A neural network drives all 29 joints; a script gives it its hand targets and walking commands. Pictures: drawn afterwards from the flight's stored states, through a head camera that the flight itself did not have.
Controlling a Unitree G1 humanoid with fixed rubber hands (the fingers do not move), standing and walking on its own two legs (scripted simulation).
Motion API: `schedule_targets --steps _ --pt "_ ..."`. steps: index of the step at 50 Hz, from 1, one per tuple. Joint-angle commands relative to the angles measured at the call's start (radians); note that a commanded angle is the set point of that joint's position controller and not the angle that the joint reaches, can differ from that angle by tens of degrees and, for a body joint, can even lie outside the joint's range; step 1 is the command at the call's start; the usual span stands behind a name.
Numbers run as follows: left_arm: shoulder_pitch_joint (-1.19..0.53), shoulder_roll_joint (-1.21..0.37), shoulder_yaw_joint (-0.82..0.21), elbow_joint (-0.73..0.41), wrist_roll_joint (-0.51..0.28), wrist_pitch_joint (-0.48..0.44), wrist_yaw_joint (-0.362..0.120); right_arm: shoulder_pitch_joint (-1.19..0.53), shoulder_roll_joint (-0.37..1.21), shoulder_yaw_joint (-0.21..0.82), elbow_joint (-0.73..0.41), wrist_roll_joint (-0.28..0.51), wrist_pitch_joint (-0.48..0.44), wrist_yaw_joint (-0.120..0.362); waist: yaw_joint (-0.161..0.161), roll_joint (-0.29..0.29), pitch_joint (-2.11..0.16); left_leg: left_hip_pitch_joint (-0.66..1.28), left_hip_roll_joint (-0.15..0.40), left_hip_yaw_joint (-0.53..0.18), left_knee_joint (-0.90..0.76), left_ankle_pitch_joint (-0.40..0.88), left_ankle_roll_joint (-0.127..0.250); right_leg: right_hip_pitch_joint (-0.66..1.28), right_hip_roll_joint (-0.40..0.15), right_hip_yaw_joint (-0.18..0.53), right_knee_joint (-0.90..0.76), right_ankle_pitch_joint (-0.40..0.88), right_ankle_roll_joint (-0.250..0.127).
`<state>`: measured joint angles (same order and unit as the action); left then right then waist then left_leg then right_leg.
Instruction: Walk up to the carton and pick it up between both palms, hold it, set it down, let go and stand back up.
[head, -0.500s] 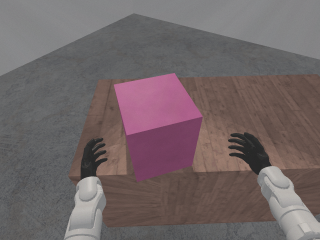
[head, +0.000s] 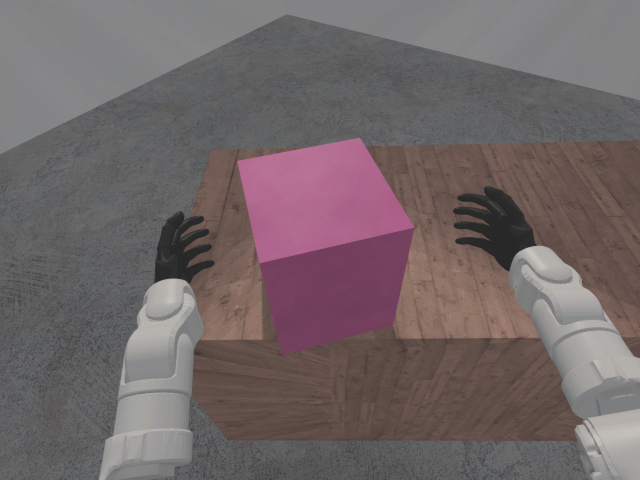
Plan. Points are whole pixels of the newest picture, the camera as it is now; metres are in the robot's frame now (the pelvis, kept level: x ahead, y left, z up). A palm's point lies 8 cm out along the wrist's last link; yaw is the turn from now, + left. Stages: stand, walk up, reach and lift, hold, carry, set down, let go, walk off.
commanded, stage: reach and lift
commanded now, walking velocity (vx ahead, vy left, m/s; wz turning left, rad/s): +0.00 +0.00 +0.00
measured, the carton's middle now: (320, 248) +0.47 +0.09 -0.01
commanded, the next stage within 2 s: none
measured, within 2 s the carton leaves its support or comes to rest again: neither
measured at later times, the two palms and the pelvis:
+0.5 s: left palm (161, 226) +0.35 +0.26 +0.15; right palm (495, 183) +0.47 -0.14 +0.15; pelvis +0.00 +0.00 +0.00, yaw +1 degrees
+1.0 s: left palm (158, 180) +0.40 +0.27 +0.18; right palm (476, 137) +0.51 -0.11 +0.19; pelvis +0.00 +0.00 +0.00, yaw +2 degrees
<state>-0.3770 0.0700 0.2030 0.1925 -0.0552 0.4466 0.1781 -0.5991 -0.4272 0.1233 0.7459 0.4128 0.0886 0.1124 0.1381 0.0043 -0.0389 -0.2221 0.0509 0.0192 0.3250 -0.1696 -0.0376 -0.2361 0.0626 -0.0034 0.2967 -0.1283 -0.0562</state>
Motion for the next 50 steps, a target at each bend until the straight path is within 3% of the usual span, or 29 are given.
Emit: schedule_targets --steps 1,4,7,14,18,21,26,31,34,38,40,42,44,47,48,50 --pt "-0.332 0.104 0.017 -0.162 -0.002 0.002 -0.001 -0.418 -0.158 -0.073 -0.149 -0.002 0.001 -0.005 0.015 -0.055 -0.384 0.01 -0.062 0.023 -0.003 0.242 0.031 0.24 -0.013 0.052 0.007 0.152 0.03" --pt "-0.348 0.118 0.023 -0.174 -0.015 0.017 -0.008 -0.46 -0.172 -0.092 -0.191 -0.015 0.01 -0.014 0.009 -0.077 -0.451 0.028 -0.064 0.026 0.019 0.305 0.022 0.265 -0.005 0.043 0.026 0.255 0.044" --pt "-0.382 0.114 -0.002 -0.244 -0.02 0.041 -0.008 -0.482 -0.195 -0.1 -0.181 0.006 0.02 -0.017 0.002 -0.022 -0.489 0.063 -0.062 0.016 0.038 0.382 -0.004 0.261 0.002 0.026 0.036 0.313 0.036" --pt "-0.489 0.147 -0.001 -0.2 -0.045 0.085 0.001 -0.598 -0.207 -0.109 -0.139 0.003 0.06 -0.015 0.009 -0.027 -0.519 0.038 -0.059 0.011 0.032 0.326 -0.008 0.22 0.006 0.011 0.031 0.233 0.039" --pt "-0.548 0.163 0.012 -0.096 -0.05 0.092 0.005 -0.657 -0.199 -0.085 -0.078 0.004 0.084 -0.009 0.027 -0.064 -0.495 -0.005 -0.057 0.017 0.023 0.3 0.0 0.237 0.001 0.018 0.034 0.23 0.05" --pt "-0.612 0.183 0.019 -0.072 -0.058 0.085 0.004 -0.723 -0.21 -0.082 -0.067 0.005 0.087 -0.014 0.032 -0.072 -0.556 -0.022 -0.06 0.016 0.031 0.339 -0.003 0.275 -0.002 0.02 0.052 0.319 0.063" --pt "-0.708 0.195 0.01 0.043 -0.054 0.086 0.018 -0.798 -0.201 -0.06 0.057 0.013 0.111 -0.016 0.051 -0.045 -0.539 -0.068 -0.056 0.013 0.026 0.289 -0.01 0.265 -0.006 0.018 0.058 0.272 0.057" --pt "-0.834 0.247 0.025 0.089 -0.075 0.05 0.025 -0.912 -0.197 -0.05 0.039 0.012 0.113 -0.021 0.073 -0.071 -0.652 -0.13 -0.063 0.027 0.03 0.299 -0.005 0.321 -0.015 0.037 0.079 0.335 0.076" --pt "-0.835 0.241 0.014 0.171 -0.077 0.044 0.022 -0.923 -0.206 -0.041 0.133 0.014 0.125 -0.026 0.062 -0.086 -0.62 -0.127 -0.057 0.02 0.026 0.32 -0.012 0.318 -0.008 0.027 0.078 0.371 0.074" --pt "-0.933 0.261 -0.006 0.262 -0.097 0.033 0.026 -1.009 -0.21 -0.048 0.181 0.001 0.131 -0.027 0.068 -0.094 -0.649 -0.145 -0.055 0.024 0.028 0.288 -0.014 0.279 -0.009 0.023 0.068 0.309 0.075" --pt "-0.941 0.257 -0.006 0.271 -0.088 0.027 0.029 -1.015 -0.214 -0.046 0.204 -0.002 0.127 -0.03 0.076 -0.078 -0.674 -0.128 -0.052 0.024 0.037 0.343 -0.025 0.29 -0.002 0.016 0.079 0.37 0.072" --pt "-0.967 0.253 -0.021 0.26 -0.087 0.028 0.024 -1.026 -0.222 -0.062 0.237 -0.002 0.121 -0.03 0.06 -0.047 -0.683 -0.096 -0.051 0.021 0.044 0.393 -0.043 0.28 0.003 0.002 0.074 0.399 0.068" --pt "-0.992 0.257 -0.013 0.278 -0.086 0.024 0.024 -1.052 -0.208 -0.05 0.248 0.003 0.118 -0.028 0.074 -0.048 -0.683 -0.115 -0.052 0.026 0.044 0.379 -0.037 0.273 0.001 0.001 0.071 0.373 0.069" --pt "-0.989 0.242 -0.032 0.302 -0.092 0.004 0.023 -1.048 -0.203 -0.054 0.272 0.001 0.113 -0.023 0.061 -0.04 -0.701 -0.118 -0.05 0.019 0.047 0.395 -0.042 0.28 0.0 -0.002 0.078 0.402 0.071" --pt "-0.99 0.247 -0.032 0.36 -0.081 0.0 0.02 -1.046 -0.204 -0.048 0.325 -0.004 0.117 -0.021 0.057 -0.044 -0.663 -0.131 -0.05 0.017 0.042 0.365 -0.038 0.271 -0.004 0.004 0.07 0.37 0.07" --pt "-0.985 0.255 -0.028 0.396 -0.089 -0.03 0.018 -1.049 -0.177 -0.032 0.325 -0.009 0.108 -0.016 0.075 -0.09 -0.634 -0.158 -0.048 0.019 0.031 0.319 -0.025 0.26 -0.006 0.004 0.064 0.311 0.07"
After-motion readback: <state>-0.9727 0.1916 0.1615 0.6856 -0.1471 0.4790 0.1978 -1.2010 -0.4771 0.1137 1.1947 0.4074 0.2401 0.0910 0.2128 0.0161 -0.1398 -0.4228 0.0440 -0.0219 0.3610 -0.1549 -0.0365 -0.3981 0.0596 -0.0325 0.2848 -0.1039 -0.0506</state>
